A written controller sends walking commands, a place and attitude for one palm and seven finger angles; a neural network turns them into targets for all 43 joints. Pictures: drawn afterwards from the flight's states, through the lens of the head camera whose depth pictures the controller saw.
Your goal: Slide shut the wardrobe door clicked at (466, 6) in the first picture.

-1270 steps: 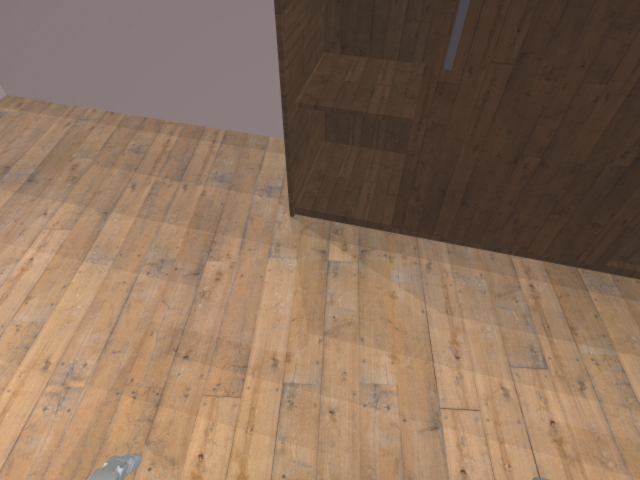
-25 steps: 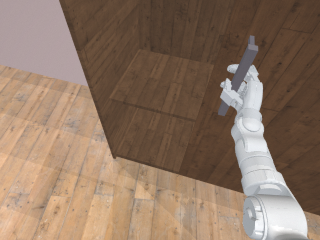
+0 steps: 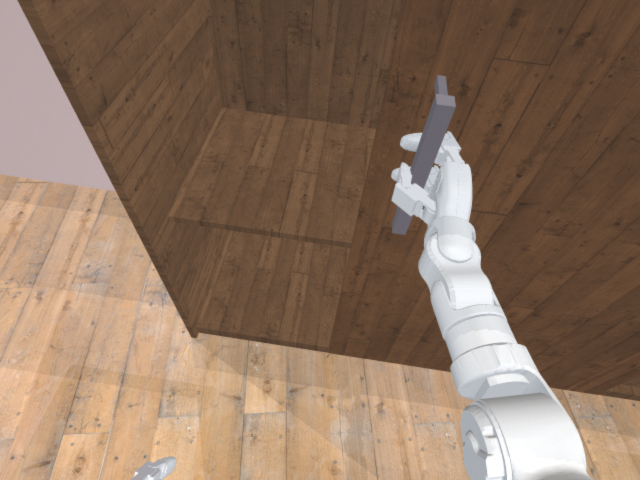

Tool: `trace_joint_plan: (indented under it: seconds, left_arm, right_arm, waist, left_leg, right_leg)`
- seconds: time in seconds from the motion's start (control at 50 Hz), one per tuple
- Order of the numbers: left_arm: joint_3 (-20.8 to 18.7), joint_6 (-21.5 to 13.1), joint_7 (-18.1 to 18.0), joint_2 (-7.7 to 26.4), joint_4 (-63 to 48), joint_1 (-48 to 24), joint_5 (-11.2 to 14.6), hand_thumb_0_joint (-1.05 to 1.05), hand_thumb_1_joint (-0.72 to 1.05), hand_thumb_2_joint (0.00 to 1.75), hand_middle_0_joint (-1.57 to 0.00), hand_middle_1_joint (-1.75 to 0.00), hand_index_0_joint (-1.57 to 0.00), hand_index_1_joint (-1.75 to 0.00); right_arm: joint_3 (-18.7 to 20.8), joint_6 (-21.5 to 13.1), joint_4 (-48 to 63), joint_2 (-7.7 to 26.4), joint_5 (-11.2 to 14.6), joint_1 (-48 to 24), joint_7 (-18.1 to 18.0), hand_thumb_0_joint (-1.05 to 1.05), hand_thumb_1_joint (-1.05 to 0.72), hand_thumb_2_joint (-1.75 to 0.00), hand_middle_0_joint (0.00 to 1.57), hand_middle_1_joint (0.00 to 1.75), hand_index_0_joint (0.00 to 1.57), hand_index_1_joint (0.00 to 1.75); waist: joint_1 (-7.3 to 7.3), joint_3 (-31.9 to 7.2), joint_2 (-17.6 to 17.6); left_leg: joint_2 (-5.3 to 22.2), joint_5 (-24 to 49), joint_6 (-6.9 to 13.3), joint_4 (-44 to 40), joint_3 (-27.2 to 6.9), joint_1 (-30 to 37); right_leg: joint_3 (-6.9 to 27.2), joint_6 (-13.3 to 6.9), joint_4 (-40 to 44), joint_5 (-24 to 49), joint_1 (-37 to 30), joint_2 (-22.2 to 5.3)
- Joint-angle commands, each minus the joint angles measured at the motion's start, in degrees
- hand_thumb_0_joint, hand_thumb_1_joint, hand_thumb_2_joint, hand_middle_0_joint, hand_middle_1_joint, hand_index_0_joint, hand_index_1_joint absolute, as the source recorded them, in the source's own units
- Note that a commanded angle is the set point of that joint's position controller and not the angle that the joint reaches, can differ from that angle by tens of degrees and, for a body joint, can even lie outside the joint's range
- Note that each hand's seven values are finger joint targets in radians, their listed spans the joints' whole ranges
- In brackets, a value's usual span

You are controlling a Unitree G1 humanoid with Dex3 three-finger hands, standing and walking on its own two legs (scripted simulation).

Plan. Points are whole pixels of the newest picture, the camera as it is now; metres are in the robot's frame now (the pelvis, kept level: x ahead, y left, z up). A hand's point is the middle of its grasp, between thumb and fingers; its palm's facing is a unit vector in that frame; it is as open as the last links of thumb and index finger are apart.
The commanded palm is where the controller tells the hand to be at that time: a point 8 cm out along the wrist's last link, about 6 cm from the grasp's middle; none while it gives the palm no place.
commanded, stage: tug the door sideways, standing still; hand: right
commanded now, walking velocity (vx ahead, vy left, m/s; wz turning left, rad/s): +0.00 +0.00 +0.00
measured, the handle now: (417, 164) +0.51 -0.06 +0.12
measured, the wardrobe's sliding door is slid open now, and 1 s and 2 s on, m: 0.43 0.38 0.28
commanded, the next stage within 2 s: step sideways, sliding the door along in 0.54 s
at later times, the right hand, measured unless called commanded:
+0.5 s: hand (385, 188) +0.45 -0.02 +0.12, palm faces +0.02 +1.00 -0.05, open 5.9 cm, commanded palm +0.42 -0.02 +0.12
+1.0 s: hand (368, 184) +0.45 +0.00 +0.13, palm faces -0.13 +0.98 -0.13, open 6.1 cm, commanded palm +0.44 -0.04 +0.12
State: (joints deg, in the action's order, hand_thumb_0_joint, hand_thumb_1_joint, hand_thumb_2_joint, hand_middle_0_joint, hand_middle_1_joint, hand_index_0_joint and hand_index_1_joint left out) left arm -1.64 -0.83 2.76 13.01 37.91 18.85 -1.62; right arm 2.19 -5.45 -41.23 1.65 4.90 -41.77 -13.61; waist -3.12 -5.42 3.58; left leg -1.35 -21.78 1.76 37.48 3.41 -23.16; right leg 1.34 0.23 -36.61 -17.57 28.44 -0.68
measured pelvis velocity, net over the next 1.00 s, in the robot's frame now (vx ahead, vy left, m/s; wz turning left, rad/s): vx -0.02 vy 0.01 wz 0.04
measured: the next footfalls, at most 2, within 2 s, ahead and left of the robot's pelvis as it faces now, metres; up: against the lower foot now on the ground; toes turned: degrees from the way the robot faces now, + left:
left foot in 1.42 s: +0.19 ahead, +0.35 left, +0.00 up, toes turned -11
right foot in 1.58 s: +0.02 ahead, +0.02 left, +0.00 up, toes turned -11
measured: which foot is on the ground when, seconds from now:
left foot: down 0.00-1.00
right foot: down 0.00-1.00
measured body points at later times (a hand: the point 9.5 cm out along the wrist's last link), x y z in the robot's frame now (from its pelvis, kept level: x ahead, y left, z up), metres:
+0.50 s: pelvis -0.03 +0.00 -0.01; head +0.04 +0.01 +0.43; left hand +0.01 +0.23 -0.15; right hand +0.44 -0.07 +0.13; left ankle -0.08 +0.09 -0.72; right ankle -0.01 -0.13 -0.72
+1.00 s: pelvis -0.02 +0.01 -0.01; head +0.02 +0.07 +0.43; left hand +0.02 +0.24 -0.17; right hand +0.45 -0.05 +0.14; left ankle -0.07 +0.09 -0.72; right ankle -0.01 -0.13 -0.72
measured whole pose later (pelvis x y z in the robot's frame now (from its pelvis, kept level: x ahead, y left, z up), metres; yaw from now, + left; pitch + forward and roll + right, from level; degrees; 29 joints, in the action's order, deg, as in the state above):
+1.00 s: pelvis -0.02 +0.01 -0.01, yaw +2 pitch +3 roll +0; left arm 0.8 1.2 -4.4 12.4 42.5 17.8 1.6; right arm 2.2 -9.5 -60.6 7.4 8.0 -55.4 -4.3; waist -4.3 4.0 6.8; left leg -3.6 -25.7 4.3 41.5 2.0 -18.5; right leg 0.1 0.8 -42.6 -21.4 23.5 -2.7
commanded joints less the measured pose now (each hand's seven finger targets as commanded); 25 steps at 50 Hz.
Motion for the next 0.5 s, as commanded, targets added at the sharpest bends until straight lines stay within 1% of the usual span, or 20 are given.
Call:
trace_joint_plan:
  seconds: [0.0, 0.02, 0.04, 0.06, 0.08, 0.12, 0.16, 0.18, 0.2, 0.24, 0.26, 0.28, 0.32, 0.34, 0.36, 0.38, 0.42, 0.44, 0.46, 0.48]
  left_arm:
    - [-2.01, -2.58, -0.33, 5.71, -3.41, 4.06, 0.05, 0.0, 0.9, 0.9, -0.2, -0.3, -0.2, -0.3]
    - [-2.05, -2.7, -0.11, 5.79, -3.1, 4.93, -0.12, 0.0, 0.9, 0.9, -0.2, -0.3, -0.2, -0.3]
    - [-2.07, -2.75, 0.21, 5.94, -2.96, 5.79, -0.43, 0.0, 0.9, 0.9, -0.2, -0.3, -0.2, -0.3]
    - [-2.09, -2.59, 0.57, 5.84, -2.83, 6.4, -0.43, 0.0, 0.9, 0.9, -0.2, -0.3, -0.2, -0.3]
    - [-2.42, -2.38, 0.8, 5.94, -2.64, 6.82, -0.46, 0.0, 0.9, 0.9, -0.2, -0.3, -0.2, -0.3]
    - [-2.66, -2.49, 0.93, 5.92, -2.79, 6.24, -0.18, 0.0, 0.9, 0.9, -0.2, -0.3, -0.2, -0.3]
    - [-2.66, -3.14, 0.89, 5.75, -2.59, 5.51, 0.08, 0.0, 0.9, 0.9, -0.2, -0.3, -0.2, -0.3]
    - [-2.58, -3.44, 0.86, 5.83, -2.37, 5.99, -0.07, 0.0, 0.9, 0.9, -0.2, -0.3, -0.2, -0.3]
    - [-2.42, -3.7, 0.93, 5.84, -2.29, 5.93, -0.18, 0.0, 0.9, 0.9, -0.2, -0.3, -0.2, -0.3]
    - [-2.12, -3.85, 1.38, 5.79, -1.75, 6.85, -0.36, 0.0, 0.9, 0.9, -0.2, -0.3, -0.2, -0.3]
    - [-2.19, -3.8, 1.5, 5.79, -1.62, 7.35, -0.42, 0.0, 0.9, 0.9, -0.2, -0.3, -0.2, -0.3]
    - [-2.45, -3.66, 1.52, 6.17, -1.42, 7.91, -0.55, 0.0, 0.9, 0.9, -0.2, -0.3, -0.2, -0.3]
    - [-2.39, -3.74, 1.67, 5.96, -1.67, 7.58, -0.4, 0.0, 0.9, 0.9, -0.2, -0.3, -0.2, -0.3]
    - [-2.44, -3.9, 1.67, 5.96, -1.65, 7.65, -0.43, 0.0, 0.9, 0.9, -0.2, -0.3, -0.2, -0.3]
    - [-2.34, -3.97, 1.71, 5.89, -1.52, 7.52, -0.3, 0.0, 0.9, 0.9, -0.2, -0.3, -0.2, -0.3]
    - [-2.46, -3.98, 1.73, 6.19, -1.27, 7.97, -0.46, 0.0, 0.9, 0.9, -0.2, -0.3, -0.2, -0.3]
    - [-2.35, -4.17, 1.9, 5.94, -1.25, 7.93, -0.47, 0.0, 0.9, 0.9, -0.2, -0.3, -0.2, -0.3]
    - [-2.28, -4.32, 2.01, 5.95, -1.21, 8.13, -0.6, 0.0, 0.9, 0.9, -0.2, -0.3, -0.2, -0.3]
    - [-2.34, -4.44, 2.08, 6.06, -1.23, 8.3, -0.71, 0.0, 0.9, 0.9, -0.2, -0.3, -0.2, -0.3]
    - [-2.44, -4.42, 2.08, 6.12, -0.92, 8.47, -0.64, 0.0, 0.9, 0.9, -0.2, -0.3, -0.2, -0.3]
  right_arm:
    - [-9.4, -7.93, 12.5, -6.84, -1.75, -34.17, 2.11, 0.0, -0.9, -0.9, 0.45, 1.4, 0.45, 1.4]
    - [-9.46, -8.15, 11.38, -7.24, -1.94, -33.82, 1.95, 0.0, -0.9, -0.9, 0.45, 1.4, 0.45, 1.4]
    - [-9.24, -8.06, 12.54, -6.97, -1.97, -34.22, 2.07, 0.0, -0.9, -0.9, 0.45, 1.4, 0.45, 1.4]
    - [-9.89, -7.86, 14.71, -6.83, -2.14, -35.4, 2.51, 0.0, -0.9, -0.9, 0.45, 1.4, 0.45, 1.4]
    - [-10.49, -7.66, 15.3, -6.68, -2.37, -35.95, 2.92, 0.0, -0.9, -0.9, 0.45, 1.4, 0.45, 1.4]
    - [-11.73, -7.1, 12.76, -8.44, -1.82, -37.13, 3.25, 0.0, -0.9, -0.9, 0.45, 1.4, 0.45, 1.4]
    - [-12.99, -7.62, 11.16, -10.2, -1.63, -39.25, 2.77, 0.0, -0.9, -0.9, 0.45, 1.4, 0.45, 1.4]
    - [-12.8, -8.07, 10.04, -10.28, -1.7, -39.39, 2.39, 0.0, -0.9, -0.9, 0.45, 1.4, 0.45, 1.4]
    - [-12.6, -8.24, 9.25, -10.33, -1.55, -39.52, 2.12, 0.0, -0.9, -0.9, 0.45, 1.4, 0.45, 1.4]
    - [-12.27, -8.28, 8.47, -10.2, -1.87, -39.88, 1.78, 0.0, -0.9, -0.9, 0.45, 1.4, 0.45, 1.4]
    - [-12.18, -8.17, 8.27, -10.07, -1.89, -40.25, 1.74, 0.0, -0.9, -0.9, 0.45, 1.4, 0.45, 1.4]
    - [-11.65, -8.1, 7.38, -9.17, -2.06, -39.85, 1.68, 0.0, -0.9, -0.9, 0.45, 1.4, 0.45, 1.4]
    - [-12.08, -8.02, 6.87, -10.07, -1.51, -41.59, 1.86, 0.0, -0.9, -0.9, 0.45, 1.4, 0.45, 1.4]
    - [-11.9, -8.32, 7.35, -9.93, -1.54, -42.75, 1.79, 0.0, -0.9, -0.9, 0.45, 1.4, 0.45, 1.4]
    - [-12.01, -8.26, 5.26, -10.27, -1.6, -42.37, 1.73, 0.0, -0.9, -0.9, 0.45, 1.4, 0.45, 1.4]
    - [-11.33, -8.46, 4.77, -9.67, -1.97, -42.45, 1.29, 0.0, -0.9, -0.9, 0.45, 1.4, 0.45, 1.4]
    - [-11.76, -8.79, 4.0, -10.53, -1.98, -43.81, 0.82, 0.0, -0.9, -0.9, 0.45, 1.4, 0.45, 1.4]
    - [-11.48, -8.9, 2.89, -10.63, -1.85, -44.19, 0.54, 0.0, -0.9, -0.9, 0.45, 1.4, 0.45, 1.4]
    - [-11.32, -9.23, 3.51, -10.45, -1.91, -45.24, 0.22, 0.0, -0.9, -0.9, 0.45, 1.4, 0.45, 1.4]
    - [-11.06, -9.37, 2.34, -10.02, -2.23, -45.08, -0.07, 0.0, -0.9, -0.9, 0.45, 1.4, 0.45, 1.4]
  waist:
    - [-6.16, -17.84, -4.19]
    - [-6.08, -18.5, -4.55]
    - [-5.91, -21.49, -2.27]
    - [-5.67, -24.94, -0.46]
    - [-5.48, -27.47, -2.33]
    - [-6.5, -25.96, -6.24]
    - [-7.13, -23.47, -5.9]
    - [-6.95, -22.61, -6.03]
    - [-7.0, -22.23, -4.54]
    - [-6.6, -23.06, -1.97]
    - [-6.73, -24.19, -2.67]
    - [-6.53, -25.2, -5.08]
    - [-7.2, -24.45, -5.78]
    - [-7.16, -25.33, -4.95]
    - [-7.02, -23.93, -4.28]
    - [-6.9, -24.27, -3.31]
    - [-7.48, -23.76, -3.44]
    - [-7.4, -23.25, -3.89]
    - [-7.66, -24.22, -3.81]
    - [-7.49, -23.51, -3.49]
  left_leg:
    - [-2.05, 28.03, -0.77, -3.79, -0.73, -4.04]
    - [-1.99, 33.98, -0.95, -2.87, -1.0, -3.24]
    - [-1.53, 42.01, -1.43, -1.55, -1.61, -2.25]
    - [-1.2, 46.7, -1.88, -0.15, -1.89, -2.04]
    - [-1.29, 46.73, -1.88, 0.57, -1.68, -1.25]
    - [-2.0, 39.44, -1.68, -0.25, -0.65, -2.8]
    - [-2.53, 30.82, -1.22, -1.47, -0.26, -5.57]
    - [-2.55, 29.19, -0.94, -1.84, -0.27, -5.5]
    - [-2.49, 29.76, -0.92, -1.84, -0.53, -5.66]
    - [-2.46, 34.1, -0.91, -0.78, -0.78, -6.29]
    - [-2.42, 35.9, -1.01, -0.24, -0.83, -6.11]
    - [-2.42, 35.82, -1.08, 0.05, -0.76, -5.25]
    - [-2.56, 34.57, -1.3, -0.15, -0.77, -5.82]
    - [-2.6, 33.44, -1.23, -0.14, -0.72, -6.05]
    - [-2.72, 31.41, -1.01, -0.28, -0.58, -6.95]
    - [-2.68, 30.08, -0.83, -0.09, -0.52, -7.44]
    - [-2.82, 28.68, -0.9, -0.17, -0.46, -8.72]
    - [-2.91, 28.12, -0.93, -0.21, -0.47, -8.87]
    - [-2.88, 27.95, -0.97, -0.18, -0.54, -8.8]
    - [-2.84, 26.88, -0.81, -0.17, -0.56, -9.06]
  right_leg:
    - [0.31, -2.0, -2.09, 23.34, -20.77, 1.34]
    - [-0.26, -2.26, -3.13, 28.34, -20.95, 1.5]
    - [-0.87, -2.52, -4.94, 34.98, -22.22, 2.02]
    - [-0.73, -2.48, -6.32, 40.38, -23.86, 2.19]
    - [-0.02, -2.37, -6.84, 41.24, -23.97, 2.21]
    - [0.99, -2.05, -5.25, 33.95, -22.55, 1.66]
    - [1.25, -1.83, -4.19, 26.34, -21.88, 1.44]
    - [1.25, -1.93, -3.98, 25.12, -21.15, 1.7]
    - [0.85, -2.06, -4.09, 24.81, -20.59, 1.91]
    - [0.41, -2.19, -5.46, 29.14, -21.55, 2.29]
    - [0.58, -2.18, -6.12, 30.65, -21.63, 2.25]
    - [0.92, -2.12, -6.13, 30.37, -20.8, 2.23]
    - [0.86, -2.21, -5.76, 27.81, -19.86, 2.34]
    - [0.79, -2.1, -5.74, 26.91, -20.16, 2.31]
    - [0.89, -1.95, -5.59, 25.5, -19.5, 2.24]
    - [1.02, -1.85, -5.68, 25.38, -19.67, 2.22]
    - [0.98, -1.88, -5.87, 23.82, -19.31, 2.13]
    - [0.96, -1.88, -5.75, 22.95, -18.62, 2.19]
    - [0.88, -1.93, -5.84, 22.52, -18.56, 2.22]
    - [0.98, -1.82, -5.84, 21.92, -17.93, 2.11]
